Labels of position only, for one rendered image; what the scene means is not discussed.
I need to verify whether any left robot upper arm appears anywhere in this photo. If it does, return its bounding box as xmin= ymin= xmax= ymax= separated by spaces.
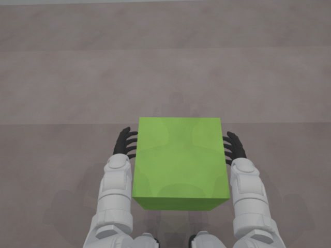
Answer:
xmin=84 ymin=233 xmax=137 ymax=248

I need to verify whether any left robot forearm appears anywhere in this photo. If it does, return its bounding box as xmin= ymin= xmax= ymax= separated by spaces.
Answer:
xmin=83 ymin=153 xmax=133 ymax=248

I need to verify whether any right robot upper arm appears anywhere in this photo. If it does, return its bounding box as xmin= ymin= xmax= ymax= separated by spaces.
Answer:
xmin=233 ymin=238 xmax=278 ymax=248

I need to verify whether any carton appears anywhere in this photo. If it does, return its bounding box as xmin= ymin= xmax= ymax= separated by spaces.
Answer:
xmin=132 ymin=117 xmax=230 ymax=211

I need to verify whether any robot right hand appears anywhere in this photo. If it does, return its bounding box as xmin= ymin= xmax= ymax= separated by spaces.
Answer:
xmin=222 ymin=131 xmax=247 ymax=166

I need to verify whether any left robot shin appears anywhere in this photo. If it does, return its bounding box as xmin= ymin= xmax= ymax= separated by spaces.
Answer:
xmin=142 ymin=233 xmax=154 ymax=239

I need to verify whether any robot left hand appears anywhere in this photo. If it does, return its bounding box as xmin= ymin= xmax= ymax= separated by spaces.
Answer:
xmin=113 ymin=127 xmax=138 ymax=159

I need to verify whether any right robot forearm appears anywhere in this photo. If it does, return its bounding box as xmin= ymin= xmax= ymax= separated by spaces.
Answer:
xmin=230 ymin=158 xmax=286 ymax=248

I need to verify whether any robot shin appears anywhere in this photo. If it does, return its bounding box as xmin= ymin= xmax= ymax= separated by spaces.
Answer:
xmin=195 ymin=231 xmax=208 ymax=238
xmin=142 ymin=233 xmax=154 ymax=239

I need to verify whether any right robot shin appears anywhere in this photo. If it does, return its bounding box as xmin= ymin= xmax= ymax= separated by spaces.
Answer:
xmin=195 ymin=231 xmax=208 ymax=238

